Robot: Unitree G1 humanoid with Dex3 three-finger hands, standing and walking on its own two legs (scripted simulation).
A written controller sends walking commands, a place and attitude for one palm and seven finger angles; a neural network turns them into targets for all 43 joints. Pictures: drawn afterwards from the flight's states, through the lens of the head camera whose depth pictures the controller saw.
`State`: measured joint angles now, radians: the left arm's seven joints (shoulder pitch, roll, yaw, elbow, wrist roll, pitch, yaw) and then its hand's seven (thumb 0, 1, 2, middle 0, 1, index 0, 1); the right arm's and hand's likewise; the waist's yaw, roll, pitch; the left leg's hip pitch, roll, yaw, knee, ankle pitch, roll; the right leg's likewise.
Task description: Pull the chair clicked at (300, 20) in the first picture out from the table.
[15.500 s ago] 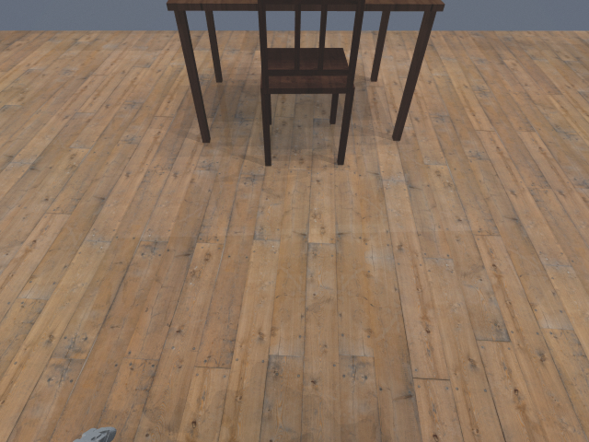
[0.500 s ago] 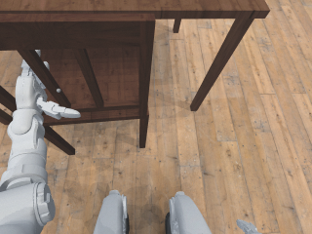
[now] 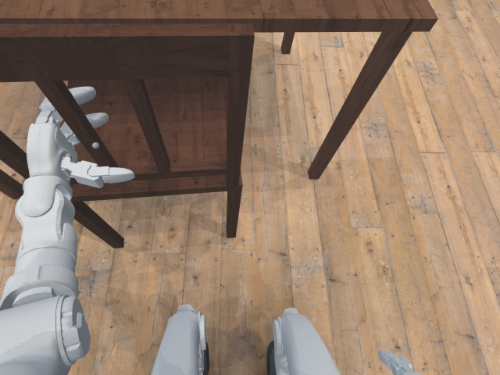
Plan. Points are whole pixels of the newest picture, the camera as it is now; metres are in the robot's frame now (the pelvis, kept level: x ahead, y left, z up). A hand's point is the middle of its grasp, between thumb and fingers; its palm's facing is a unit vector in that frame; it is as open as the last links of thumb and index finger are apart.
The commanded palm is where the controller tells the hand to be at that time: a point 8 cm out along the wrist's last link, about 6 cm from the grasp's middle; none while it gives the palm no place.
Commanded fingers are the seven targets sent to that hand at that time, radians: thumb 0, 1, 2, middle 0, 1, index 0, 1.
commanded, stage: hook a spindle and tug to test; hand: left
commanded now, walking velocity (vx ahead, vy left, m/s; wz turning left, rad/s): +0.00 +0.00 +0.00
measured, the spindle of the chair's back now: (86, 134) +0.49 +0.26 +0.01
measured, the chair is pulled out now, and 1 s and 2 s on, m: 0.00 0.03 0.15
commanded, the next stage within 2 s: step backward, pulling the chair out in 1.02 s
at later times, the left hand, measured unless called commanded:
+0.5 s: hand (94, 142) +0.46 +0.23 +0.03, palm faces +0.12 -0.99 -0.02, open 5.3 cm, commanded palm +0.43 +0.26 +0.03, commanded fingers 0.00 0.90 0.90 -0.50 -1.45 -0.50 -1.45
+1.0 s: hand (101, 159) +0.43 +0.22 +0.03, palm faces +0.09 -1.00 -0.03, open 5.4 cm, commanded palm +0.40 +0.26 +0.03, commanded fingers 0.00 0.90 0.90 -0.50 -1.45 -0.50 -1.45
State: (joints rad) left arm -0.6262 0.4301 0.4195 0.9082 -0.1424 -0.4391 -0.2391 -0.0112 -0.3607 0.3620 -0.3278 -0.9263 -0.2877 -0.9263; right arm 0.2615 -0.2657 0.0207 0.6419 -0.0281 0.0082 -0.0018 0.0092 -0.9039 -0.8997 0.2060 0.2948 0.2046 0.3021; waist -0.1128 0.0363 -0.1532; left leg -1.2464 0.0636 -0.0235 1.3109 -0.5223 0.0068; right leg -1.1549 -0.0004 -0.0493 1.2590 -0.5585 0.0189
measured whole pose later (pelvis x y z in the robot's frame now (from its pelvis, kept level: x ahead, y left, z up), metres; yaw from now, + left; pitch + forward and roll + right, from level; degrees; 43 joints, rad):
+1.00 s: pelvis +0.02 +0.00 +0.01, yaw +0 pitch +25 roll -3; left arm -0.43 0.33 0.36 0.71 -0.17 -0.44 -0.21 0.01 0.72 0.78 -0.43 -1.41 -0.42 -1.45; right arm 0.25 -0.25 0.01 0.61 -0.02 0.00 0.01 0.01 -0.90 -0.90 0.21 0.29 0.20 0.30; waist -0.09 0.03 -0.17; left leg -1.17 0.06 -0.01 1.27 -0.54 0.01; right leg -1.08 0.00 -0.03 1.21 -0.57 0.03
